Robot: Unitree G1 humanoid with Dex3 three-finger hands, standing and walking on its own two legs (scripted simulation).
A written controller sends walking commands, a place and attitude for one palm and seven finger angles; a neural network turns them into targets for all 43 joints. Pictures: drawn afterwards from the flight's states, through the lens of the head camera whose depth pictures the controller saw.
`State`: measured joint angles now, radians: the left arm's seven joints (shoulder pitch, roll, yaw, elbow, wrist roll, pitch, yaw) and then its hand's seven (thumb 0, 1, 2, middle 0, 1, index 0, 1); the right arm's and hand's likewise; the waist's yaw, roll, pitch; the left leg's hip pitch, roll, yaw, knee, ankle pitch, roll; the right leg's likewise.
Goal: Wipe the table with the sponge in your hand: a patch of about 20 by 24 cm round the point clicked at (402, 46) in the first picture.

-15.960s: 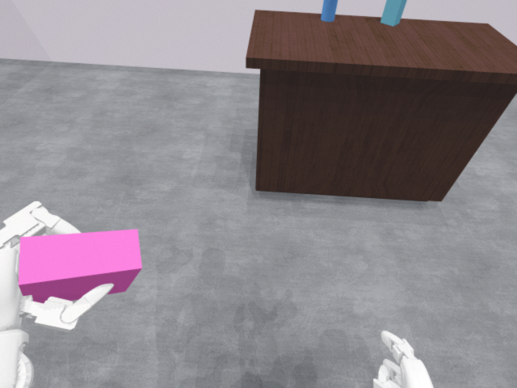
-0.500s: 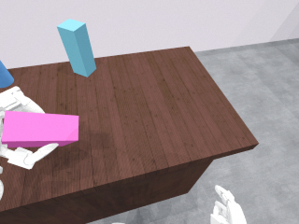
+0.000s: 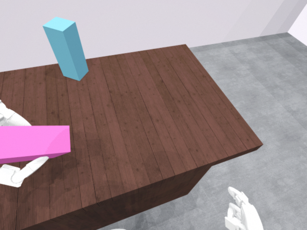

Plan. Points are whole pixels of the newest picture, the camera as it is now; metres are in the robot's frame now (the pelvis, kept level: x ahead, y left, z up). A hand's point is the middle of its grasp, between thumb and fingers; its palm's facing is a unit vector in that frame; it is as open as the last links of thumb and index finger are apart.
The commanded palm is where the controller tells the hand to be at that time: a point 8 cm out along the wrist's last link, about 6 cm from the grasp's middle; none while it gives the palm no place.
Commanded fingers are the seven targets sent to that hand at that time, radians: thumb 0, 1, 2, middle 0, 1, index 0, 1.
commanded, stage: come to a stop and stand still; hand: left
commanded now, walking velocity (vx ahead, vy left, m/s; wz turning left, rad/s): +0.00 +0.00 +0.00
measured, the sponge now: (38, 144) +0.23 +0.24 +0.15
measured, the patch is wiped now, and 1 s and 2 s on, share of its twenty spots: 0.00 0.00 0.00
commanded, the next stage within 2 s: look again from close up in 0.64 s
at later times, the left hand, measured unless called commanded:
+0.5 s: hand out of the picture +0.16 +0.27 +0.17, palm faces +0.41 -0.84 -0.37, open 9.1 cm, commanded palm +0.11 +0.31 +0.18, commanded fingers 0.00 0.10 1.30 -1.20 -1.60 -1.20 -1.60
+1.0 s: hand (5, 184) +0.16 +0.25 +0.16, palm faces +0.39 -0.85 -0.37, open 9.1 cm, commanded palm +0.11 +0.29 +0.18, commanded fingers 0.00 0.10 1.30 -1.20 -1.60 -1.20 -1.60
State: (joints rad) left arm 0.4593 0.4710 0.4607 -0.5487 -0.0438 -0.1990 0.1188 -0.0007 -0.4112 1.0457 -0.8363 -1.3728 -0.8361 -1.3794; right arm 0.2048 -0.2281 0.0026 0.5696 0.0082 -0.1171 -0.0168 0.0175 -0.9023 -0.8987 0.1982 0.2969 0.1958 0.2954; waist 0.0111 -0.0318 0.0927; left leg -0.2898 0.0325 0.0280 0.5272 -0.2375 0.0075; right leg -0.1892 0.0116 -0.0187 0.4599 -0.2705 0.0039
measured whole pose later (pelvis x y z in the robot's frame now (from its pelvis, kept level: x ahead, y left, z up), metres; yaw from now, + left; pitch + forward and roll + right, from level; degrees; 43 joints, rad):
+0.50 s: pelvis -0.05 +0.03 +0.00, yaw +0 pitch -2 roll -2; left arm 0.42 0.38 0.36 -0.49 -0.02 -0.17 0.12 0.00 -0.41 1.05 -0.83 -1.38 -0.84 -1.38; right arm 0.24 -0.19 0.04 0.56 0.01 -0.13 -0.04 0.02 -0.90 -0.90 0.20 0.30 0.20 0.30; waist 0.01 -0.02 0.04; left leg -0.30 0.00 0.05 0.47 -0.14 0.04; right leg -0.21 -0.02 0.00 0.42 -0.18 0.03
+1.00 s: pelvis -0.05 +0.01 +0.00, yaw +0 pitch -3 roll -2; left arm 0.45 0.35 0.34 -0.46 -0.04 -0.16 0.12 0.00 -0.41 1.05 -0.83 -1.38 -0.84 -1.38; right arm 0.23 -0.21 0.02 0.58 0.02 -0.14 -0.06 0.02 -0.90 -0.90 0.20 0.30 0.20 0.30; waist 0.00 0.02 0.03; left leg -0.30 0.03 0.03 0.49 -0.15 0.02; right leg -0.20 0.01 -0.02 0.43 -0.18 0.01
